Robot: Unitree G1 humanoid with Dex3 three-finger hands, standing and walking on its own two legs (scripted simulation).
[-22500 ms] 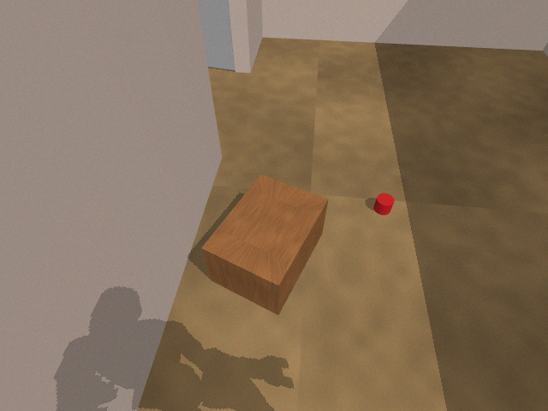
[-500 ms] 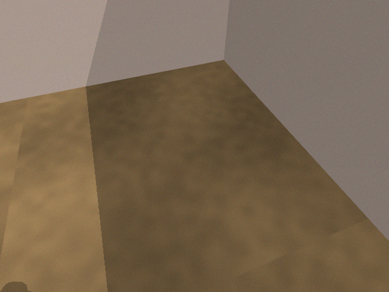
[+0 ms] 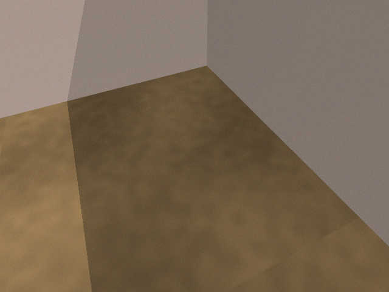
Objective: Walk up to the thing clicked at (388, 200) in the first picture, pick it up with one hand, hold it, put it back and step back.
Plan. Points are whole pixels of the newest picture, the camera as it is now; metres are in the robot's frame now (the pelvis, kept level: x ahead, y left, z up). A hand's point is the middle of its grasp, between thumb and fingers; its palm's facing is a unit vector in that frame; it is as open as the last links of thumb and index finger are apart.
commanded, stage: walk up
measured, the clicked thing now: out of the picture -0.03 +0.49 -0.74
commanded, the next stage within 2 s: none
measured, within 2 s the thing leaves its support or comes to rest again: neither
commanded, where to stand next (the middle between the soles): +1.35 +0.11 m, yaw +3 degrees
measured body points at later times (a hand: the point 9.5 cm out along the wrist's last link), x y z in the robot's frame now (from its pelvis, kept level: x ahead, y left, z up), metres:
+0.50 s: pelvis +0.24 +0.01 -0.02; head +0.25 +0.03 +0.43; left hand +0.22 +0.34 -0.15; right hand +0.36 -0.31 -0.12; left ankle +0.35 +0.15 -0.74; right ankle +0.08 -0.14 -0.74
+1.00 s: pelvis +0.54 +0.01 -0.03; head +0.55 -0.02 +0.42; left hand +0.63 +0.34 -0.11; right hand +0.59 -0.32 -0.16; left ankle +0.36 +0.14 -0.71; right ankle +0.64 -0.09 -0.74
